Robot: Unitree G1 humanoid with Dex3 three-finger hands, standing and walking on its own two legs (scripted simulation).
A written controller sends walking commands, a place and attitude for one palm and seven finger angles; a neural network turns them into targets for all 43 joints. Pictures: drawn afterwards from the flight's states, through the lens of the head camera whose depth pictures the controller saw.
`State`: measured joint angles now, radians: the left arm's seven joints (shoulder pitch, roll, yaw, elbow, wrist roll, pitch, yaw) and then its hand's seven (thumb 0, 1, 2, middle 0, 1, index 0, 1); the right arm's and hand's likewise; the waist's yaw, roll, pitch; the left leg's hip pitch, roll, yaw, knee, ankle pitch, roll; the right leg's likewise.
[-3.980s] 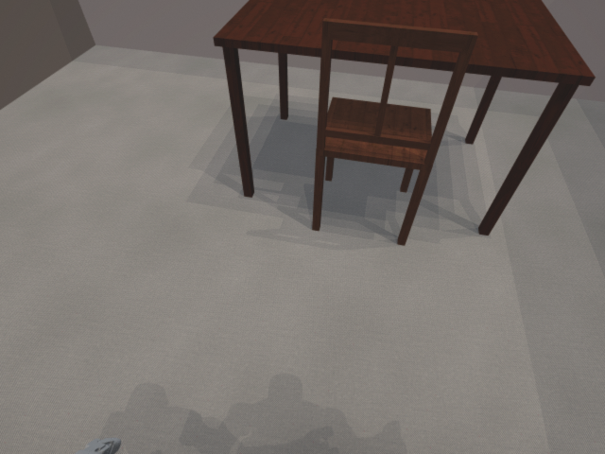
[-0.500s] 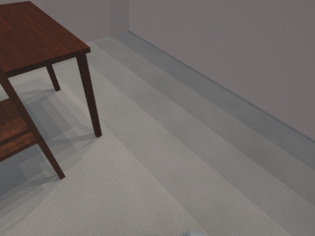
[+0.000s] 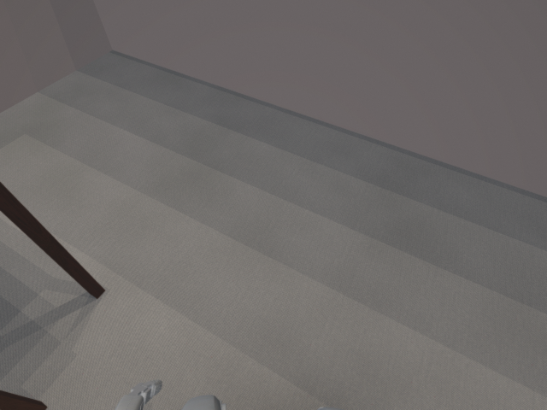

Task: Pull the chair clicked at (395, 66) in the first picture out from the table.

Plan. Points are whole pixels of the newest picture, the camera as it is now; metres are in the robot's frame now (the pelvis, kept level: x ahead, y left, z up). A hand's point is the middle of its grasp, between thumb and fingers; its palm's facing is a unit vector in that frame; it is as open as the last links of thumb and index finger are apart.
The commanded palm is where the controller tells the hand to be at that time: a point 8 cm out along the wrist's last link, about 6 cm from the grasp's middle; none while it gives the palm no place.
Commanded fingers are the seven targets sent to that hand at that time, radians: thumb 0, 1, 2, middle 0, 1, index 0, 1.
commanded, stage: turn to face it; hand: left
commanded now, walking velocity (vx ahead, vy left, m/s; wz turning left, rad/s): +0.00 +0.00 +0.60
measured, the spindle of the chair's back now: out of the picture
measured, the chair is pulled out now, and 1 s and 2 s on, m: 0.00 0.00 0.00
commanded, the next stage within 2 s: take the last steps up to it in 1.62 s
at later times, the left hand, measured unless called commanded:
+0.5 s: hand out of the picture +0.07 +0.28 -0.16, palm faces +0.30 -0.92 -0.24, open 7.4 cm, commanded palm none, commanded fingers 0.00 0.90 0.90 -0.20 -0.30 -0.20 -0.30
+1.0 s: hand out of the picture +0.02 +0.18 -0.14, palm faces +0.55 -0.79 -0.25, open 7.4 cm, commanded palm none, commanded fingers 0.00 0.90 0.90 -0.20 -0.30 -0.20 -0.30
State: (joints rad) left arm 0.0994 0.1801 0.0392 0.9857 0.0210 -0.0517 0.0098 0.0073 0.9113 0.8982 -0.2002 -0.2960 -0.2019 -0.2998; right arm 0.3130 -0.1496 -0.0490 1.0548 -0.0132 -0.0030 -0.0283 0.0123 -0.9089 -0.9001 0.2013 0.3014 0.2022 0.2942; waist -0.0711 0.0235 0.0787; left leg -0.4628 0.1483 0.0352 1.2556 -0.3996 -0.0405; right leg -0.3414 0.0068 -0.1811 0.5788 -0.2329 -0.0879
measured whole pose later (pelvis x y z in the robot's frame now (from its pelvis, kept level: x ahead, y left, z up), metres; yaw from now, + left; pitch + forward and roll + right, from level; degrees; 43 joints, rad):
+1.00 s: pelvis +0.06 -0.01 +0.01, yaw +35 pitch -1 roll +2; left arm 0.24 0.17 0.03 0.88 0.03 0.02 0.01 0.01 0.90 0.90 -0.21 -0.30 -0.21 -0.30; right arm 0.18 -0.27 -0.11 0.92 -0.02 0.09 0.03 0.01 -0.91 -0.90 0.20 0.30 0.20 0.29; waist -0.02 0.01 0.06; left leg -0.51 0.03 0.02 1.09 -0.39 -0.08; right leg -0.19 -0.13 -0.16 0.52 -0.29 0.02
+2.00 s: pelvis +0.05 +0.02 +0.02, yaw +57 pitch -1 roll +2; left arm 0.35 0.16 0.03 1.01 0.03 -0.05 0.01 0.01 0.92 0.90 -0.21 -0.30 -0.21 -0.30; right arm 0.25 -0.24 -0.08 1.04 -0.03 0.06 0.03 0.01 -0.91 -0.90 0.20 0.30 0.20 0.29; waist 0.01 0.03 0.02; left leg -0.45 0.08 0.01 1.00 -0.29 -0.05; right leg -0.10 -0.07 -0.15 0.38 -0.26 -0.02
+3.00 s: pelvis +0.15 +0.25 +0.01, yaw +56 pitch -1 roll +1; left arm 0.14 0.14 0.04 1.01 0.03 0.00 0.03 -0.01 0.93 0.90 -0.21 -0.30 -0.21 -0.30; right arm 0.23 -0.16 -0.05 1.05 -0.01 0.04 -0.03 0.01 -0.92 -0.90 0.20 0.30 0.20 0.29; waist -0.01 0.04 0.08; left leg -0.42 0.04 0.02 0.90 -0.44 -0.04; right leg -0.31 -0.02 -0.14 0.50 -0.17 -0.07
